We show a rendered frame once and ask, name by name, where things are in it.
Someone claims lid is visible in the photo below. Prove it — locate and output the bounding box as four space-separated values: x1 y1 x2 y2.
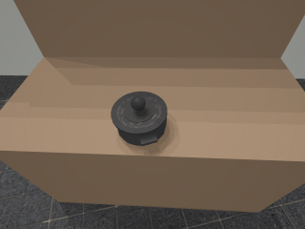
111 92 168 135

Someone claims knob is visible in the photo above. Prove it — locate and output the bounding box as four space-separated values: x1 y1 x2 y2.
131 96 146 111

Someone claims pot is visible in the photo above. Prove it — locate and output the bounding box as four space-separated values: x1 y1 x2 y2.
117 117 167 146

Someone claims table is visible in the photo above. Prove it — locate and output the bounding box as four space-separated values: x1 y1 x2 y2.
0 0 305 213

